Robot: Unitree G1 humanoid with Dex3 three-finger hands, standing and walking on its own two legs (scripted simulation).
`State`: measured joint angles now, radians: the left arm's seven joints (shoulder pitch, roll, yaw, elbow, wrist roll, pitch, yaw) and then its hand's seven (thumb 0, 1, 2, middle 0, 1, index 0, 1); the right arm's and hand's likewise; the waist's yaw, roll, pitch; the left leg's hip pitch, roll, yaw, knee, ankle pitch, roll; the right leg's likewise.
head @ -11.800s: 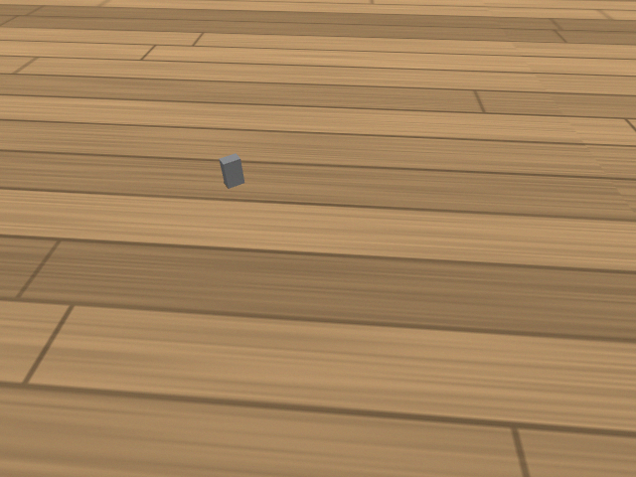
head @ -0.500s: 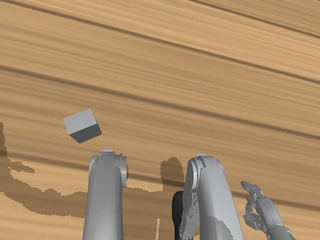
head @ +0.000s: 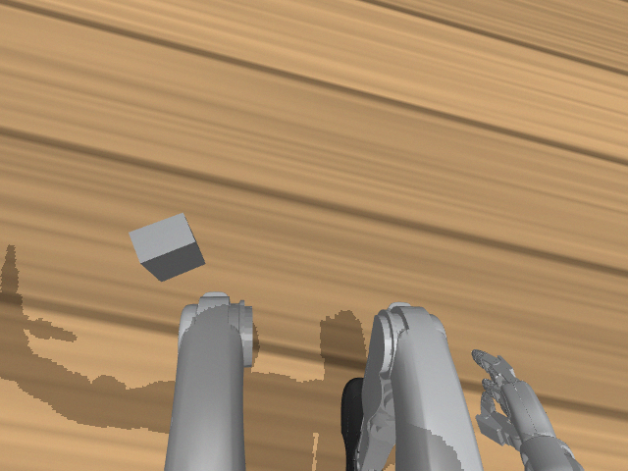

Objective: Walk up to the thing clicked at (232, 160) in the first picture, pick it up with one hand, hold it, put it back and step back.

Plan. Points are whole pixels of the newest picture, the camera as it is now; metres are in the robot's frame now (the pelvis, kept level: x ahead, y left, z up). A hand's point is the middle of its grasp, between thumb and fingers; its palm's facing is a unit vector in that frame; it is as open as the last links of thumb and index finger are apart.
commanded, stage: approach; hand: left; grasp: from the side
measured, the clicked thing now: (171, 249) +0.43 +0.27 -0.30
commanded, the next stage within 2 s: close in in 0.60 s
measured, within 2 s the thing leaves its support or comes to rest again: neither
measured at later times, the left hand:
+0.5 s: hand (28, 269) +0.34 +0.41 -0.15, palm faces +0.29 -0.96 +0.04, open 17.6 cm
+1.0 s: hand (126, 272) +0.37 +0.32 -0.25, palm faces +0.28 -0.96 +0.06, open 17.6 cm
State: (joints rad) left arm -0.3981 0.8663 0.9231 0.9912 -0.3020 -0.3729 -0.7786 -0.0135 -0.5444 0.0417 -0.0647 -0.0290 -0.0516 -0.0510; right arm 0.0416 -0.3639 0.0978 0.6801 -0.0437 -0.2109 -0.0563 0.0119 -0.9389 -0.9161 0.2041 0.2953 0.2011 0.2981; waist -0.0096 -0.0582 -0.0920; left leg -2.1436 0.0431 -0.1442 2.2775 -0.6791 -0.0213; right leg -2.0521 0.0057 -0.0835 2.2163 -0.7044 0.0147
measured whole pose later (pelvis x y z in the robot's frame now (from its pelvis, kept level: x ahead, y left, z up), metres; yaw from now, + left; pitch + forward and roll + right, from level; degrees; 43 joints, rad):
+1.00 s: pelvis -0.01 +0.01 -0.10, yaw -8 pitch +13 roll -14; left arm -0.47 0.75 0.74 1.32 -0.25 -0.98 -0.43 -0.02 -0.60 0.00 -0.09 -0.08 -0.10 -0.08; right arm -0.17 -0.37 0.39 0.61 -0.28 -0.10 0.07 0.01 -0.95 -0.91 0.21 0.30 0.20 0.30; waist -0.14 -0.25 0.22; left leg -2.22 0.04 -0.34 2.67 -0.71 -0.03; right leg -2.08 0.08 -0.21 2.47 -0.65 0.05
